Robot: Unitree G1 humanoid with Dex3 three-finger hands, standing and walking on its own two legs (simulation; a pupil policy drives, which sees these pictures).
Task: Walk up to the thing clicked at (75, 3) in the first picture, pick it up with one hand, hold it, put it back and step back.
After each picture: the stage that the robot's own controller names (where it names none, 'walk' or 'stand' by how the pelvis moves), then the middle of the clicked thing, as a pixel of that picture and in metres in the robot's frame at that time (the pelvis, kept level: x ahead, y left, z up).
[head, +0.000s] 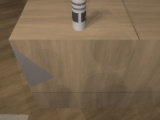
stand; (78, 5) +0.75 +0.02 +0.12
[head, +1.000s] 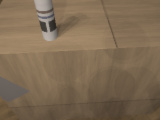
walk; (45, 13) +0.63 +0.19 +0.14
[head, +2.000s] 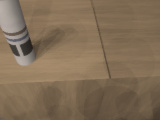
stand; (16, 32) +0.45 +0.22 +0.15
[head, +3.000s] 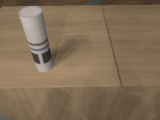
stand; (38, 43) +0.47 +0.17 +0.12
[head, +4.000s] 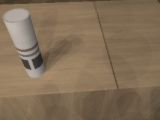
stand; (28, 47) +0.44 +0.19 +0.12
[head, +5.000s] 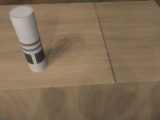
stand; (31, 43) +0.47 +0.19 +0.11
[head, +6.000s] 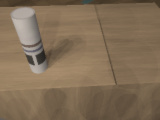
stand; (32, 44) +0.47 +0.19 +0.11
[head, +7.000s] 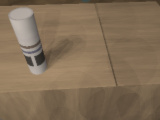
stand; (31, 45) +0.46 +0.19 +0.11
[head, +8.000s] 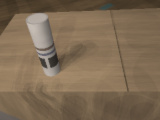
rise first; (45, 48) +0.46 +0.18 +0.12
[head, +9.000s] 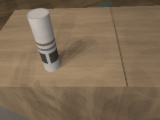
go down; (46, 43) +0.48 +0.18 +0.12
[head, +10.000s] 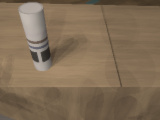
go down; (38, 41) +0.47 +0.16 +0.13
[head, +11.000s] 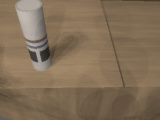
go down; (36, 39) +0.46 +0.16 +0.13
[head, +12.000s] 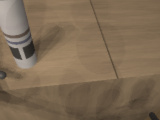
close in; (18, 34) +0.45 +0.17 +0.15
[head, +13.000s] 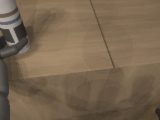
close; (7, 15) +0.51 +0.19 +0.17
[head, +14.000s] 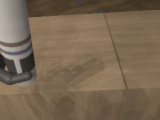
lift; (15, 42) +0.31 +0.16 +0.29
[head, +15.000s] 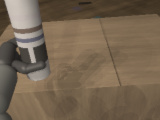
lift; (29, 34) +0.34 +0.14 +0.29
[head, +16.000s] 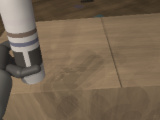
hold; (23, 38) +0.33 +0.15 +0.28
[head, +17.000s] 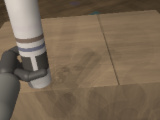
crouch; (31, 43) +0.34 +0.14 +0.25
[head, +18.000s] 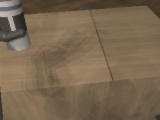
crouch; (7, 4) +0.44 +0.18 +0.31
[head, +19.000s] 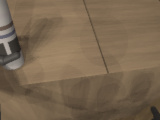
lower; (1, 30) +0.47 +0.20 +0.15
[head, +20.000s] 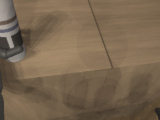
lower; (4, 22) +0.47 +0.19 +0.17
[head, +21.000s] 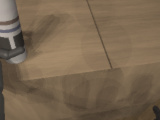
lower; (6, 24) +0.48 +0.18 +0.17
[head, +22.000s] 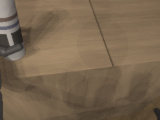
lower; (5, 20) +0.48 +0.19 +0.17
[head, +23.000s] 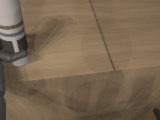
loosen; (11, 27) +0.46 +0.18 +0.17
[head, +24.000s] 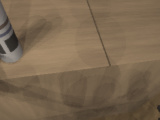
withdraw; out of the picture +0.46 +0.19 +0.17
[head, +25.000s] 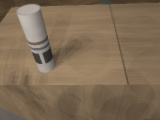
sink last; (39, 42) +0.46 +0.19 +0.15
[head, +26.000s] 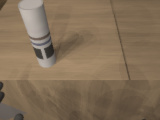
stand; (40, 37) +0.46 +0.18 +0.14
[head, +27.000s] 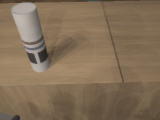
stand; (33, 41) +0.46 +0.18 +0.14
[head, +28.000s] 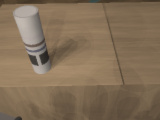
stand; (35, 44) +0.45 +0.18 +0.13
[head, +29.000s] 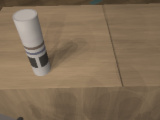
stand; (35, 46) +0.45 +0.19 +0.12
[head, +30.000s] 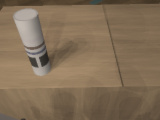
stand; (35, 46) +0.45 +0.19 +0.12
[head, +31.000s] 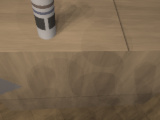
walk; (43, 6) +0.55 +0.13 +0.13
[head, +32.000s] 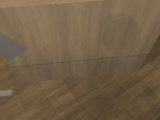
walk; out of the picture +0.85 +0.21 +0.14
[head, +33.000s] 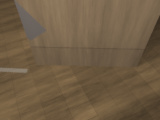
stand; out of the picture +1.17 +0.17 +0.14
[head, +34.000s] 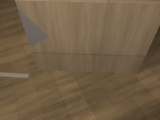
stand; out of the picture +1.15 +0.13 +0.11
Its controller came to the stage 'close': yes
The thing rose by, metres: 0.21
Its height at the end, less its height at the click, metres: +0.00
